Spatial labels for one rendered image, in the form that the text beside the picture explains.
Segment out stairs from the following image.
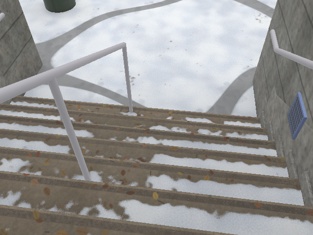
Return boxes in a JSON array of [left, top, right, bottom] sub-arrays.
[[0, 96, 313, 235]]

